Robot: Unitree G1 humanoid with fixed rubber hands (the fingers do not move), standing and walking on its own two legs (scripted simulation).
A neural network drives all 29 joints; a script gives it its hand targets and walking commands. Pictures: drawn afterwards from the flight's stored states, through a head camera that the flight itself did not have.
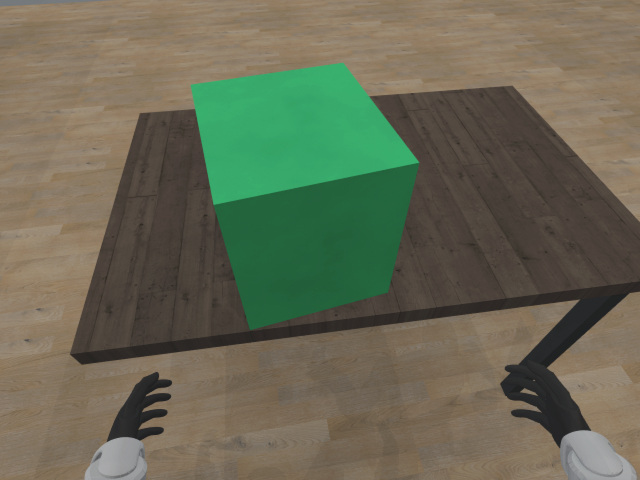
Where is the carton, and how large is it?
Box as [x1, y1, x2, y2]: [191, 63, 418, 329]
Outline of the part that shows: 343,63 191,85 213,204 250,329 387,292 418,166 418,161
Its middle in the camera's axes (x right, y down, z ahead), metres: -0.04 -0.08 +0.62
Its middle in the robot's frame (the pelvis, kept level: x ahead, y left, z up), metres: +0.53 +0.00 +0.05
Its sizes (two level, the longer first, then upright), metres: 0.269 0.241 0.278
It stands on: a table, 0.68 m high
